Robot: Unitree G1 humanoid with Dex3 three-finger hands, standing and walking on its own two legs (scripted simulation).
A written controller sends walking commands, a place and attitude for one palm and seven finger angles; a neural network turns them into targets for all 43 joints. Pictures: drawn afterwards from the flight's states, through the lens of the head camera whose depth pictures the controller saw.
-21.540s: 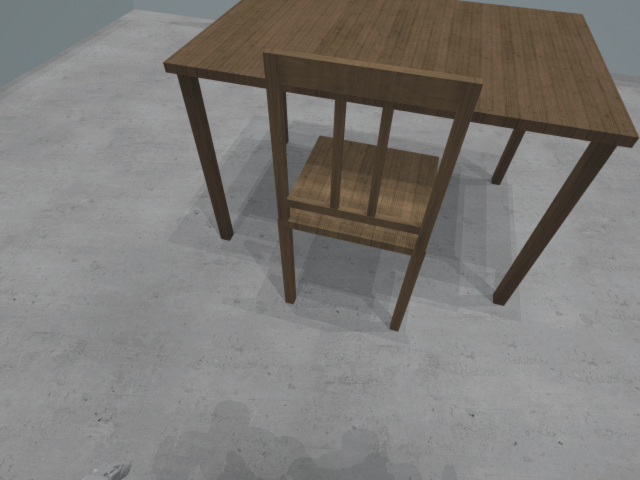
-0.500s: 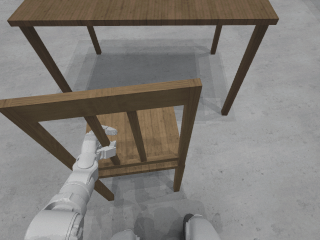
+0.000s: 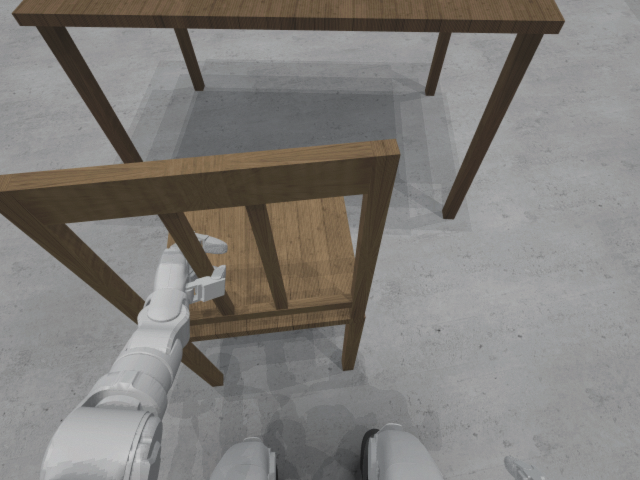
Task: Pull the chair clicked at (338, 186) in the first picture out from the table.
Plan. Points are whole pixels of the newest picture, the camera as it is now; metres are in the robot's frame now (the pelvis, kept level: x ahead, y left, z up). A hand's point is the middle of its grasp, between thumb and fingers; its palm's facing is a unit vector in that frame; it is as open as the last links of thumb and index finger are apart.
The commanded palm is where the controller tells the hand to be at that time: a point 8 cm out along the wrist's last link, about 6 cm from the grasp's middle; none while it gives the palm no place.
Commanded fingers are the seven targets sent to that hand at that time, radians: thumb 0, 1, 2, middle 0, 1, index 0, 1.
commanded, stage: step backward, pulling the chair out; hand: left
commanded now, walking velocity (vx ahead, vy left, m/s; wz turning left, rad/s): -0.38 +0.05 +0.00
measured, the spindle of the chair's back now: (204, 271) +0.39 +0.19 -0.05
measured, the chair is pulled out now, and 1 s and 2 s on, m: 0.39 0.40 0.46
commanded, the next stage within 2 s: none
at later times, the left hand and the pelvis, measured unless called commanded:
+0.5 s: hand (214, 285) +0.36 +0.17 -0.05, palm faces +0.09 -0.97 -0.23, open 5.7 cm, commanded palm +0.36 +0.22 -0.04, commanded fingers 0.00 0.90 0.90 -0.50 -1.45 -0.50 -1.45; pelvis +0.00 +0.01 +0.01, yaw -1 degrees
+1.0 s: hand (213, 285) +0.36 +0.17 -0.05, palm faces +0.09 -0.97 -0.23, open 5.8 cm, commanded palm +0.37 +0.22 -0.04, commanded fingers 0.00 0.90 0.90 -0.50 -1.45 -0.50 -1.45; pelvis +0.00 +0.01 +0.00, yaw -1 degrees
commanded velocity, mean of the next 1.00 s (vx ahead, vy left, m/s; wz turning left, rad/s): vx -0.38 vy -0.04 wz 0.01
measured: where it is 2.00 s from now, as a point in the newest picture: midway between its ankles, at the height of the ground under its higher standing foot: outside the picture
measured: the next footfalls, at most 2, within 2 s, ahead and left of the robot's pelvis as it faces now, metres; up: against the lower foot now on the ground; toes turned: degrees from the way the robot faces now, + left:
left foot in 1.98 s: -0.09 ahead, +0.16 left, +0.00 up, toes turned +3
